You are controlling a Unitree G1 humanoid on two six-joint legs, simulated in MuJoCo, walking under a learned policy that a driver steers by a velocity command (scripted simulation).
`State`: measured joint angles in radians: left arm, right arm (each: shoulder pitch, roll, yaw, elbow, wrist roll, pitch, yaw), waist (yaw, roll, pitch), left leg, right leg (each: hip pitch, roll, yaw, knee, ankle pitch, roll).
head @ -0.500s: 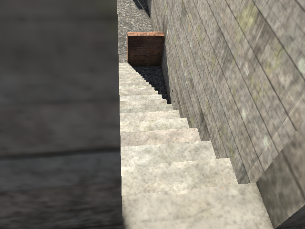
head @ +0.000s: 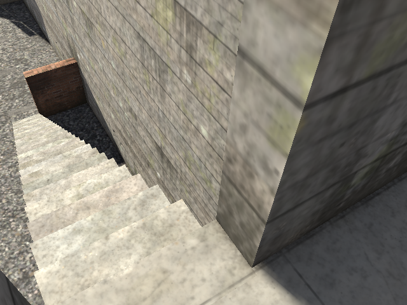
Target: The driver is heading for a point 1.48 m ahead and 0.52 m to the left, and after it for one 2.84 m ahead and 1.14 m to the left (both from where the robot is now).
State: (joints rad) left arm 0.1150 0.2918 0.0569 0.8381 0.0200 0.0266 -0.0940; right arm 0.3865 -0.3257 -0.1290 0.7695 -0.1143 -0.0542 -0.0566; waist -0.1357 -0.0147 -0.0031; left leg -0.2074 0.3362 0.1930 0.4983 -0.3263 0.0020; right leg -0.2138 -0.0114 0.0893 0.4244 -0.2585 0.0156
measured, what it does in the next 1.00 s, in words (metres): steps to the right, turning left: left foot, then right foot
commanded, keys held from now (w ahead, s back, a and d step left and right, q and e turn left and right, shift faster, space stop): w+q+shift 0.76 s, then w+shift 0.24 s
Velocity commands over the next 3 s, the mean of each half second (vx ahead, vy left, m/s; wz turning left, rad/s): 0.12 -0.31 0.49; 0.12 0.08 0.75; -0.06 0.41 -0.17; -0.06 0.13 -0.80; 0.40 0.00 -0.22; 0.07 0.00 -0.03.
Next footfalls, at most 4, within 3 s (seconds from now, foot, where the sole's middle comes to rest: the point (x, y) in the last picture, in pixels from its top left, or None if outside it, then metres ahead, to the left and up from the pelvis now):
0.44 left None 0.19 -0.03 -0.77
0.70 right None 0.33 -0.27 -0.77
1.06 left None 0.06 -0.01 -0.77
1.40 right None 0.07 -0.11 -0.77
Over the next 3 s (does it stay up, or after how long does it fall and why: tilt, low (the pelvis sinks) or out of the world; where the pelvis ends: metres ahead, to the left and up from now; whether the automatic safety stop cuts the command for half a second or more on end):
stays up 0.10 0.05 -0.01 its command is cut before an obstacle from the start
